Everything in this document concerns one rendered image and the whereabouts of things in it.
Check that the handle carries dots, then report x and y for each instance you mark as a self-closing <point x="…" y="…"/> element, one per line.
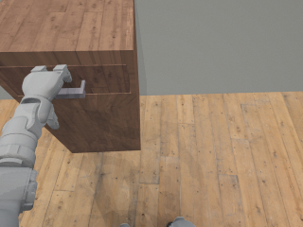
<point x="72" y="92"/>

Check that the robot left hand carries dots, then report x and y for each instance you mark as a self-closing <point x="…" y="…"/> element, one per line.
<point x="47" y="84"/>

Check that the left robot forearm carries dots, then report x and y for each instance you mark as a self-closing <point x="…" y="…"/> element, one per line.
<point x="20" y="135"/>

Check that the cabinet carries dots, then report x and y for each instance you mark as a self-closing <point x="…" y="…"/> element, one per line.
<point x="78" y="32"/>

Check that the robot left upper arm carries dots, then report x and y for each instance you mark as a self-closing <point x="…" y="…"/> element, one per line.
<point x="18" y="188"/>

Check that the right robot shin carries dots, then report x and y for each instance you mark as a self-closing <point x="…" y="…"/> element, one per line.
<point x="179" y="218"/>

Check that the drawer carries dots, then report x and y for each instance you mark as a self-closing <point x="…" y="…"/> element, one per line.
<point x="99" y="78"/>

